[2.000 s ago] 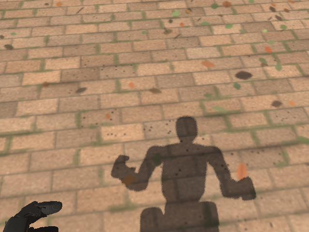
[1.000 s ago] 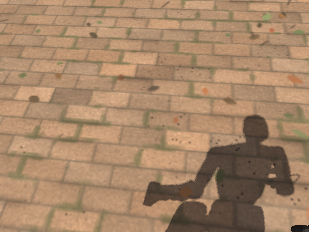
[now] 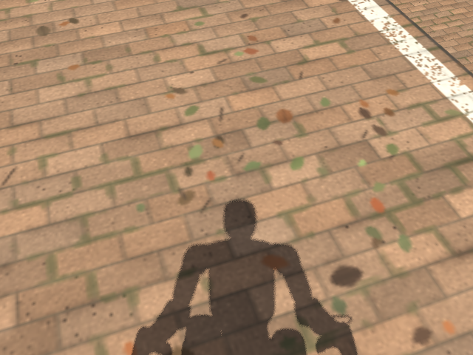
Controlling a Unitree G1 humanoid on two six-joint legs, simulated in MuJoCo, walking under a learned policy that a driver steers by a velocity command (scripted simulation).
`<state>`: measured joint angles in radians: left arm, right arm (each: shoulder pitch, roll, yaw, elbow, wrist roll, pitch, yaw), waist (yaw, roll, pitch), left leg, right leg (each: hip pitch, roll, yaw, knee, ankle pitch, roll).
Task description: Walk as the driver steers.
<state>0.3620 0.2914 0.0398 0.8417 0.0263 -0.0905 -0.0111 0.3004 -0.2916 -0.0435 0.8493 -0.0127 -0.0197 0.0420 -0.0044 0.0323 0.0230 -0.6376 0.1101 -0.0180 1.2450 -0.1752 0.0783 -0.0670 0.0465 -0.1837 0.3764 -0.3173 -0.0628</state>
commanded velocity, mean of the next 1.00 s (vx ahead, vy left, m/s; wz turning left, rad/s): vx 1.00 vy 0.00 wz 0.89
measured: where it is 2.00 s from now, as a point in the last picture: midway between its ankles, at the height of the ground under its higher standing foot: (46, 123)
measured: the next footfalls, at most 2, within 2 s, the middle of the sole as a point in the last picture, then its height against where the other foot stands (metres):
left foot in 0.24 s outside the picture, level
right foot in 0.64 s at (236, 243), level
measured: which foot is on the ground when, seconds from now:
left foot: up 0.00-0.22, down 0.24-0.64, up 0.66-1.00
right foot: down 0.00-0.22, up 0.24-0.62, down 0.64-1.00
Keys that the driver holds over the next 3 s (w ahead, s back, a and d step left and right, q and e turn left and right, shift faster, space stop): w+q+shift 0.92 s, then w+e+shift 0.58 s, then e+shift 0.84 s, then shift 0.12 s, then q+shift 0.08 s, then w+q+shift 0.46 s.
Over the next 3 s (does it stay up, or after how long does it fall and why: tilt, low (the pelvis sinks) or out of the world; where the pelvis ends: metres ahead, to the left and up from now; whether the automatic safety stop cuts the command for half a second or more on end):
stays up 1.63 0.81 0.00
